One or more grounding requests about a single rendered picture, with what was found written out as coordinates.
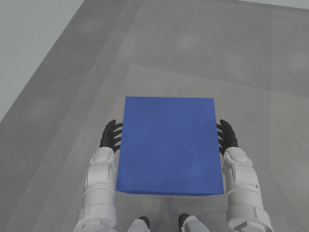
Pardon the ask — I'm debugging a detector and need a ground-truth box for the carton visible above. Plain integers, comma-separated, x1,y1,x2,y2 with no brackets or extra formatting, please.
116,96,224,196

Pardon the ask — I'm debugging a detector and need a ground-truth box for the right robot hand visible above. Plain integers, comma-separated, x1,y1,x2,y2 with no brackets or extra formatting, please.
216,119,239,157

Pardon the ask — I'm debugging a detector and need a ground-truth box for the robot left foot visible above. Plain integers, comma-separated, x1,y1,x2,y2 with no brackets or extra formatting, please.
139,217,150,229

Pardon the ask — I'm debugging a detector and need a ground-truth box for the left robot forearm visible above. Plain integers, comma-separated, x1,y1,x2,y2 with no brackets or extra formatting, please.
73,147,117,232

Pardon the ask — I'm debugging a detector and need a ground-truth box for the left robot hand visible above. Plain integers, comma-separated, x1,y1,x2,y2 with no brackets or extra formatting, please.
99,119,123,154

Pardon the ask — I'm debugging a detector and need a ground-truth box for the robot right shin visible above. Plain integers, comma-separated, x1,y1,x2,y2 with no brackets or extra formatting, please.
183,216,198,224

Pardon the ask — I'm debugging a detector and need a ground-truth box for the right robot forearm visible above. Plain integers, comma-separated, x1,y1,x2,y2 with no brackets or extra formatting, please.
222,147,274,232

